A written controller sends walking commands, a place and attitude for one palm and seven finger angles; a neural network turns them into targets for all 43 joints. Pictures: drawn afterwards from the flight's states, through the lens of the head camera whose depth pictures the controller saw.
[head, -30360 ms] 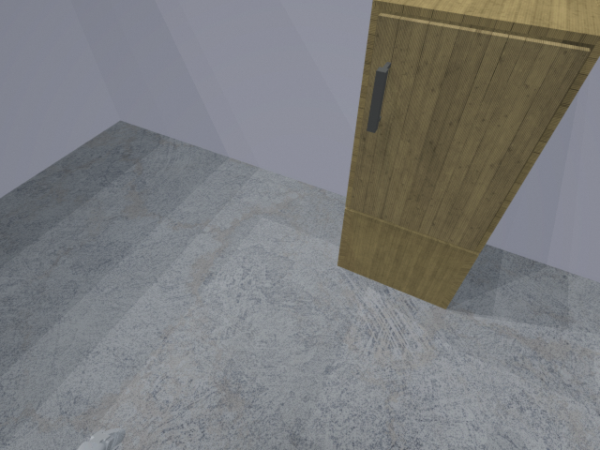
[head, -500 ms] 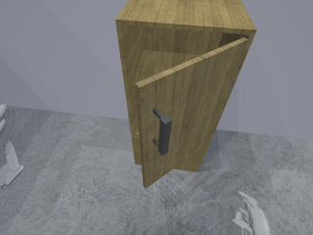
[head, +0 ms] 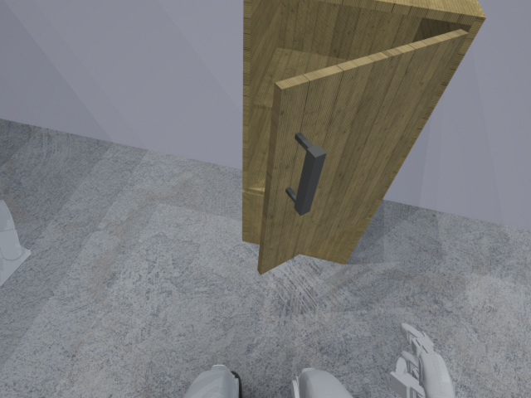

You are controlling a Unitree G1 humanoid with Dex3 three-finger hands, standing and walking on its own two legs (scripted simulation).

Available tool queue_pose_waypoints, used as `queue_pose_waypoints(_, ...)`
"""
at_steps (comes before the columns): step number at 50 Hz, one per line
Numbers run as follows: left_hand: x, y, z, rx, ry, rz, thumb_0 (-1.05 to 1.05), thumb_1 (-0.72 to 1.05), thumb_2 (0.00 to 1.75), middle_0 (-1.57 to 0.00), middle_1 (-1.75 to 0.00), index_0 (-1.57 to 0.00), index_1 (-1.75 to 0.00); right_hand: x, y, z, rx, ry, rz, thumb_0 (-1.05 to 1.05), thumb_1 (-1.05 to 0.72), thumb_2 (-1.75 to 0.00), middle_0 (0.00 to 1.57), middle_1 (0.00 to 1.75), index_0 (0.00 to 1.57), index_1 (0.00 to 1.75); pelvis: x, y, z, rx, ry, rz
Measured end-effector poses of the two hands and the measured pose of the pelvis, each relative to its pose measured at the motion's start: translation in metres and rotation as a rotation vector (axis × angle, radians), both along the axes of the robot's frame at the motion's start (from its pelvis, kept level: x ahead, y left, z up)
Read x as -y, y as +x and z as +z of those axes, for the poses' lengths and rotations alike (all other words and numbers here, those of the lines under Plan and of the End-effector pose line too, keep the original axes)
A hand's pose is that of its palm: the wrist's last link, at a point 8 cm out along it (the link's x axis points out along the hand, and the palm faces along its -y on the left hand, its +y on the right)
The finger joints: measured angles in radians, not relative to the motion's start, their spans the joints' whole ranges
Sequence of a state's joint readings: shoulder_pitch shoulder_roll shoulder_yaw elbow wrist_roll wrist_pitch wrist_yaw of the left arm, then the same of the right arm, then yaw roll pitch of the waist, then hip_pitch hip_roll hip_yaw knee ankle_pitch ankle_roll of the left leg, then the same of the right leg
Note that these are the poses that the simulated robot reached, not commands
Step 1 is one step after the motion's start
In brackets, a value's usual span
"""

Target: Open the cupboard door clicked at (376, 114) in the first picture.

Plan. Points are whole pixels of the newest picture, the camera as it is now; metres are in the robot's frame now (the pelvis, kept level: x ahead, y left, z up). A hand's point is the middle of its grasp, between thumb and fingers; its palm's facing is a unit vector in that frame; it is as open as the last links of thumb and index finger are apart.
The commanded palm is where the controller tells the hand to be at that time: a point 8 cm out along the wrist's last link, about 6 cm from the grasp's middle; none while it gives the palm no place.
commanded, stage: step back with the hand held close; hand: left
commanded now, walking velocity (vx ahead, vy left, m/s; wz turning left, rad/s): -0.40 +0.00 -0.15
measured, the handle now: (301, 175) +0.47 -0.04 +0.05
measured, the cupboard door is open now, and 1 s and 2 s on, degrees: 44 44 44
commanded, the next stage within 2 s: stop stepping back and stand still in 0.18 s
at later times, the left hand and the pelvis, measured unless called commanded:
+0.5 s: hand (53, 306) +0.17 +0.20 +0.19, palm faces +0.19 -0.85 -0.49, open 7.4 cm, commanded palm +0.11 +0.26 +0.20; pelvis -0.09 -0.01 +0.02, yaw -11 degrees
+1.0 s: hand out of the picture +0.10 +0.21 +0.17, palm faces +0.30 -0.86 -0.41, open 7.4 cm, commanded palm +0.05 +0.26 +0.20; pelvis -0.14 -0.01 +0.03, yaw -9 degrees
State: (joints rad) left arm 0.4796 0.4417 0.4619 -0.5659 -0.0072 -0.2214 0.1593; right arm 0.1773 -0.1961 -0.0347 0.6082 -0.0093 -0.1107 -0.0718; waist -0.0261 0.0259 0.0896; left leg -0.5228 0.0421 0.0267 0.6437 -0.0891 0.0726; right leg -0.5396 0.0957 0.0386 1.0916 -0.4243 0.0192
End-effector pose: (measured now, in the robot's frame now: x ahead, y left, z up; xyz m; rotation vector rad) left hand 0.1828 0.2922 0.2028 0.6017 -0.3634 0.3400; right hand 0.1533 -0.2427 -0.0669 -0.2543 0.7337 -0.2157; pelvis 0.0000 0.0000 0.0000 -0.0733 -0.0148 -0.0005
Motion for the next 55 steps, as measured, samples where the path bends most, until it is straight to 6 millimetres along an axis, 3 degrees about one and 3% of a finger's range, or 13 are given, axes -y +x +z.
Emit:
queue_pose_waypoints(6, 0.001, -0.028, 0.013, 0.021, -0.017, 0.017, 0.02, 0.89, 0.9, -0.21, -0.3, -0.21, -0.3, -0.011, -0.018, 0.009, 0.033, 0.057, 0.01, 0.01, -0.9, -0.9, 0.2, 0.3, 0.2, 0.3, 0.007, -0.021, 0.009, -0.052, 0.003, -0.074)
queue_pose_waypoints(12, 0.036, -0.043, -0.001, 0.009, -0.042, -0.073, 0.02, 0.89, 0.9, -0.21, -0.3, -0.2, -0.3, -0.001, -0.043, 0.001, 0.073, 0.086, 0.043, 0.01, -0.9, -0.9, 0.2, 0.3, 0.2, 0.3, 0.022, -0.066, 0.0, -0.1, 0.062, -0.152)
queue_pose_waypoints(16, 0.053, -0.042, 0.002, -0.041, -0.032, -0.157, 0.02, 0.89, 0.9, -0.21, -0.3, -0.21, -0.3, 0.014, -0.081, 0.004, -0.016, 0.068, -0.027, 0.01, -0.9, -0.9, 0.2, 0.3, 0.2, 0.3, 0.022, -0.074, 0.013, -0.086, 0.079, -0.183)
queue_pose_waypoints(21, 0.047, -0.037, 0.007, -0.069, -0.028, -0.206, 0.02, 0.89, 0.9, -0.21, -0.3, -0.21, -0.3, 0.034, -0.12, 0.023, -0.007, -0.004, -0.155, 0.01, -0.9, -0.9, 0.2, 0.3, 0.2, 0.3, 0.014, -0.073, 0.019, -0.068, 0.042, -0.193)
queue_pose_waypoints(25, 0.042, -0.039, 0.003, -0.094, -0.032, -0.219, 0.02, 0.89, 0.9, -0.21, -0.3, -0.21, -0.3, 0.042, -0.15, 0.037, 0.026, -0.03, -0.204, 0.01, -0.9, -0.9, 0.2, 0.3, 0.2, 0.3, 0.011, -0.087, 0.024, -0.033, 0.054, -0.198)
queue_pose_waypoints(29, 0.041, -0.057, -0.001, -0.15, -0.035, -0.207, 0.02, 0.89, 0.9, -0.21, -0.3, -0.21, -0.3, 0.042, -0.178, 0.042, 0.038, -0.039, -0.212, 0.01, -0.9, -0.9, 0.2, 0.3, 0.2, 0.3, 0.01, -0.104, 0.028, -0.008, 0.049, -0.195)
queue_pose_waypoints(33, 0.045, -0.086, 0.001, -0.167, -0.014, -0.19, 0.02, 0.89, 0.9, -0.21, -0.3, -0.21, -0.3, 0.037, -0.199, 0.033, 0.025, -0.014, -0.209, 0.01, -0.9, -0.9, 0.2, 0.3, 0.2, 0.3, 0.014, -0.117, 0.028, 0.005, 0.059, -0.195)
queue_pose_waypoints(41, 0.039, -0.129, 0.007, -0.113, -0.024, -0.065, 0.02, 0.89, 0.9, -0.21, -0.3, -0.21, -0.3, 0.033, -0.214, 0.002, -0.054, 0.062, -0.145, 0.01, -0.9, -0.9, 0.2, 0.3, 0.2, 0.3, 0.021, -0.141, 0.024, 0.002, 0.08, -0.196)
queue_pose_waypoints(49, 0.042, -0.119, -0.013, -0.122, -0.147, -0.056, 0.02, 0.89, 0.9, -0.21, -0.3, -0.21, -0.3, 0.036, -0.213, 0.01, -0.021, 0.027, -0.156, 0.01, -0.9, -0.9, 0.2, 0.3, 0.2, 0.3, 0.015, -0.142, 0.027, -0.011, 0.091, -0.167)
queue_pose_waypoints(55, 0.03, -0.112, -0.006, -0.087, -0.094, -0.116, 0.02, 0.89, 0.9, -0.21, -0.3, -0.21, -0.3, 0.028, -0.2, 0.019, 0.016, -0.015, -0.177, 0.01, -0.9, -0.9, 0.2, 0.3, 0.2, 0.3, 0.0, -0.137, 0.021, 0.002, 0.08, -0.178)
